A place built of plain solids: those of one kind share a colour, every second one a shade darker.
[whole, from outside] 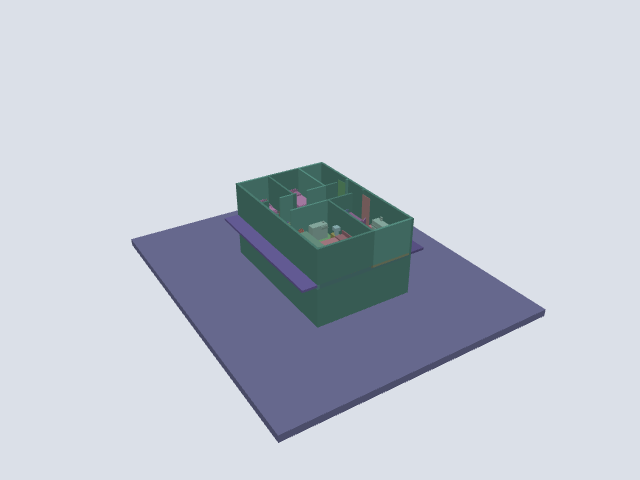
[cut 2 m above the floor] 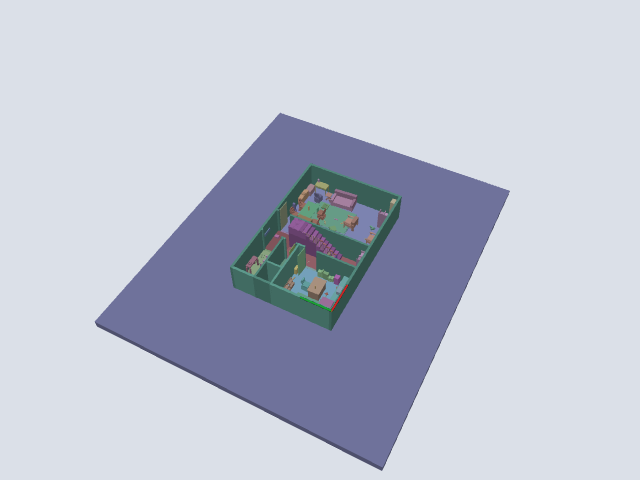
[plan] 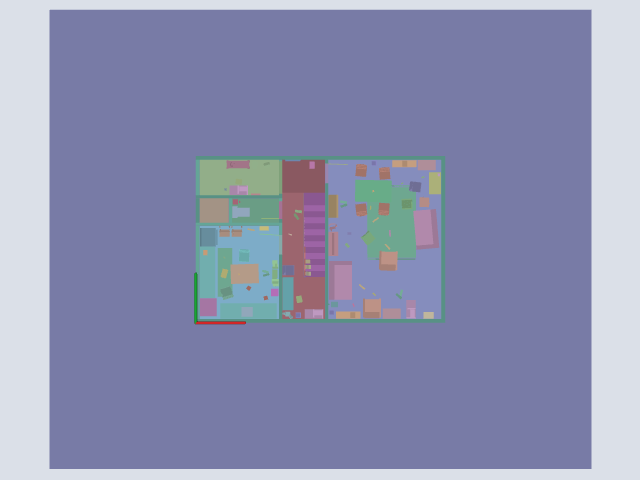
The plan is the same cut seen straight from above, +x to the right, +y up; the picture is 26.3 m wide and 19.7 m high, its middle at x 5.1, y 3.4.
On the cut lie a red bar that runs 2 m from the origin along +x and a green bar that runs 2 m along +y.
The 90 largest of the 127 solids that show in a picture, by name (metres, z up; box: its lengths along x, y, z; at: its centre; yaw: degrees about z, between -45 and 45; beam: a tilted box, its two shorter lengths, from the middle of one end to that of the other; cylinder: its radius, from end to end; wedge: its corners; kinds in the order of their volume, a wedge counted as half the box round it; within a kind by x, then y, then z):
{
 "under_1": {"box": [22.24, 18.85, 0.5], "at": [5.12, 3.42, -0.33]},
 "wall_1": {"box": [0.16, 2.19, 2.36], "at": [0.08, 1.25, 4.12]},
 "wall_2": {"box": [0.16, 3.82, 2.94], "at": [0.08, 2.07, 1.17]},
 "wall_3": {"box": [0.16, 2.28, 2.36], "at": [0.08, 3.62, 4.12]},
 "wall_4": {"box": [0.16, 1.0, 2.94], "at": [0.08, 4.61, 1.17]},
 "wall_5": {"box": [0.16, 1.8, 2.36], "at": [0.08, 5.79, 4.12]},
 "wall_6": {"box": [0.16, 1.45, 2.94], "at": [0.08, 5.96, 1.17]},
 "wall_7": {"box": [0.13, 1.0, 2.94], "at": [1.43, 4.61, 1.17]},
 "wall_8": {"box": [3.55, 0.13, 2.36], "at": [1.77, 2.42, 4.12]},
 "wall_9": {"box": [3.55, 0.13, 2.94], "at": [1.77, 4.04, 1.17]},
 "wall_10": {"box": [3.55, 0.13, 2.36], "at": [1.77, 4.83, 4.12]},
 "wall_11": {"box": [3.55, 0.13, 2.94], "at": [1.77, 5.17, 1.17]},
 "wall_12": {"box": [0.13, 2.64, 2.94], "at": [3.48, 1.48, 1.17]},
 "wall_13": {"box": [0.13, 0.93, 2.36], "at": [3.48, 1.89, 4.12]},
 "wall_14": {"box": [0.13, 0.37, 2.94], "at": [3.48, 3.79, 1.17]},
 "wall_15": {"box": [0.13, 1.32, 2.36], "at": [3.48, 4.1, 4.12]},
 "wall_16": {"box": [0.13, 0.92, 2.36], "at": [3.48, 5.35, 4.12]},
 "wall_17": {"box": [10.24, 0.16, 5.6], "at": [5.12, 0.08, 2.5]},
 "wall_18": {"box": [10.24, 0.16, 5.6], "at": [5.12, 6.77, 2.5]},
 "wall_19": {"box": [0.13, 2.68, 2.36], "at": [5.38, 2.46, 4.12]},
 "wall_20": {"box": [0.13, 5.57, 2.94], "at": [5.38, 2.94, 1.17]},
 "wall_21": {"box": [0.13, 1.8, 2.36], "at": [5.38, 4.83, 4.12]},
 "wall_22": {"box": [0.13, 0.15, 5.6], "at": [5.38, 6.62, 2.5]},
 "wall_23": {"box": [4.93, 0.13, 2.36], "at": [7.78, 3.87, 4.12]},
 "wall_24": {"box": [0.16, 3.64, 2.36], "at": [10.16, 1.98, 4.12]},
 "wall_25": {"box": [0.16, 6.53, 2.94], "at": [10.16, 3.42, 1.17]},
 "wall_26": {"box": [0.16, 2.76, 2.36], "at": [10.16, 5.31, 4.12]},
 "stair_1": {"box": [0.87, 3.46, 0.5], "at": [4.88, 3.61, -0.05]},
 "stair_2": {"box": [0.87, 3.21, 0.69], "at": [4.88, 3.73, 0.05]},
 "stair_3": {"box": [0.87, 2.97, 0.89], "at": [4.88, 3.85, 0.14]},
 "stair_4": {"box": [0.87, 2.72, 1.08], "at": [4.88, 3.98, 0.24]},
 "stair_5": {"box": [0.87, 2.48, 1.28], "at": [4.88, 4.1, 0.34]},
 "stair_6": {"box": [0.87, 2.23, 1.48], "at": [4.88, 4.22, 0.44]},
 "stair_7": {"box": [0.87, 1.99, 1.67], "at": [4.88, 4.34, 0.54]},
 "stair_8": {"box": [0.87, 1.74, 1.87], "at": [4.88, 4.47, 0.63]},
 "stair_9": {"box": [0.87, 1.49, 2.06], "at": [4.88, 4.59, 0.73]},
 "stair_10": {"box": [0.87, 1.25, 2.26], "at": [4.88, 4.71, 0.83]},
 "stair_11": {"box": [0.87, 1.0, 2.45], "at": [4.88, 4.84, 0.93]},
 "stair_12": {"box": [0.87, 0.76, 2.65], "at": [4.88, 4.96, 1.03]},
 "stair_13": {"box": [0.87, 0.51, 2.85], "at": [4.88, 5.08, 1.12]},
 "floor_living_1": {"box": [4.64, 6.53, 0.5], "at": [7.76, 3.42, -0.25]},
 "floor_kitchen_1": {"box": [3.26, 3.82, 0.5], "at": [1.79, 2.07, -0.25]},
 "floor_hall_1": {"box": [0.89, 3.44, 0.5], "at": [4.0, 3.62, -0.25]},
 "floor_hall_2": {"box": [1.76, 1.74, 0.5], "at": [4.43, 1.03, -0.25]},
 "floor_hall_3": {"box": [1.76, 1.35, 0.5], "at": [4.43, 6.01, -0.25]},
 "upper_floor_next_1": {"box": [10.24, 1.0, 0.16], "at": [5.12, -0.5, 2.86]},
 "upper_floor_next_2": {"box": [10.24, 1.0, 0.16], "at": [5.12, 7.35, 2.86]},
 "fixture_wardrobe_bedroom_1": {"box": [1.97, 0.62, 2.2], "at": [8.79, 0.47, 3.99]},
 "floor_flur_1": {"box": [3.26, 1.45, 0.5], "at": [1.79, 5.96, -0.25]},
 "double_bed_1": {"box": [1.7, 2.23, 0.4], "at": [8.02, 2.68, 3.44]},
 "double_bed_2": {"box": [1.6, 0.55, 0.2], "at": [8.02, 3.47, 3.64]},
 "sofa_1": {"box": [0.23, 1.6, 0.39], "at": [5.59, 1.74, 0.65]},
 "sofa_2": {"box": [0.93, 1.6, 0.34], "at": [5.95, 1.74, 0.28]},
 "sofa_3": {"box": [0.93, 1.6, 0.34], "at": [9.46, 3.84, 0.28], "yaw": 4.8},
 "sofa_4": {"box": [0.23, 1.6, 0.39], "at": [9.81, 3.87, 0.65], "yaw": 4.8},
 "chest_drawers_1": {"box": [0.5, 1.13, 1.0], "at": [5.7, 2.92, 3.44]},
 "chest_drawers_2": {"box": [1.14, 0.5, 1.0], "at": [7.59, 6.43, 3.44]},
 "floor_wc_1": {"box": [1.93, 1.0, 0.5], "at": [2.46, 4.61, -0.25]},
 "fridge_1": {"box": [0.7, 0.75, 1.72], "at": [0.52, 0.64, 0.86]},
 "child_bed_1": {"box": [2.06, 1.06, 0.4], "at": [1.17, 4.16, 3.32]},
 "floor_cup_1": {"box": [1.2, 1.0, 0.5], "at": [0.76, 4.61, -0.25]},
 "rug_1": {"box": [0.6, 2.0, 0.08], "at": [1.21, 2.07, -0.03], "yaw": 0.2},
 "rug_2": {"box": [2.0, 2.9, 0.08], "at": [8.04, 4.12, -0.03], "yaw": 0.1},
 "kitchen_table_1": {"box": [1.06, 0.71, 0.72], "at": [2.01, 2.01, 0.36], "yaw": 1.7},
 "range_cooker_1": {"box": [0.65, 0.76, 0.94], "at": [0.49, 3.51, 0.47]},
 "sideboard_1": {"box": [0.45, 1.35, 0.71], "at": [3.79, 1.2, 0.51]},
 "toy_shelf_1": {"box": [1.0, 0.3, 0.6], "at": [6.26, 0.32, 0.3]},
 "toy_shelf_2": {"box": [1.0, 0.3, 0.6], "at": [8.56, 6.53, 0.3]},
 "china_cabinet_1": {"box": [0.33, 0.95, 1.07], "at": [5.62, 4.79, 1.36]},
 "wall_band_1": {"box": [0.16, 6.53, 0.31], "at": [10.16, 3.42, 2.78]},
 "armchair_frame_1": {"box": [0.63, 0.74, 0.18], "at": [7.23, 0.6, 0.32]},
 "armchair_frame_2": {"box": [0.62, 0.26, 0.41], "at": [7.24, 0.32, 0.61]},
 "armchair_frame_3": {"box": [0.62, 0.26, 0.41], "at": [7.9, 2.27, 0.61], "yaw": -1.6},
 "armchair_frame_4": {"box": [0.63, 0.74, 0.18], "at": [7.9, 2.55, 0.32], "yaw": -1.6},
 "toy_box_1": {"box": [0.74, 0.42, 0.44], "at": [8.04, 0.38, 0.22]},
 "toy_box_2": {"box": [0.74, 0.42, 0.44], "at": [9.48, 6.47, 0.22]},
 "billy_1": {"box": [0.42, 0.28, 2.02], "at": [9.56, 0.31, 1.01]},
 "tv_board_1": {"box": [0.4, 1.0, 0.48], "at": [5.65, 3.24, 0.24]},
 "floor_gap_flur_diele_1": {"box": [0.13, 1.33, 0.5], "at": [3.48, 5.96, -0.25]},
 "wall_foot_1": {"box": [0.16, 2.76, 0.17], "at": [10.16, 5.31, 2.86]},
 "kitchen_bin_1": {"box": [0.31, 0.31, 0.65], "at": [3.25, 1.24, 0.33]},
 "small_desk_1": {"box": [0.5, 0.9, 0.13], "at": [9.82, 5.73, 0.68]},
 "leaf_kitchen_door_1": {"box": [0.81, 0.035, 2.09], "at": [3.01, 3.62, 1.04], "yaw": -4.0},
 "leaf_living_door_1": {"box": [0.81, 0.035, 2.09], "at": [5.84, 6.51, 1.04], "yaw": -2.0},
 "leaf_bedroom_door_1": {"box": [0.81, 0.035, 2.09], "at": [5.85, 6.53, 3.98], "yaw": 1.0},
 "counter_run_1": {"box": [2.33, 0.64, 0.038], "at": [2.17, 0.49, 0.9]},
 "leaf_bath_door_1": {"box": [0.73, 0.035, 2.09], "at": [3.06, 6.48, 3.98], "yaw": 6.0},
 "floor_gap_kitchen_door_1": {"box": [0.13, 0.81, 0.5], "at": [3.48, 3.21, -0.25]},
 "floor_gap_living_door_1": {"box": [0.13, 0.81, 0.5], "at": [5.38, 6.13, -0.25]},
 "microwave_1": {"box": [0.47, 0.4, 0.28], "at": [2.11, 0.45, 1.05], "yaw": 0.4}
}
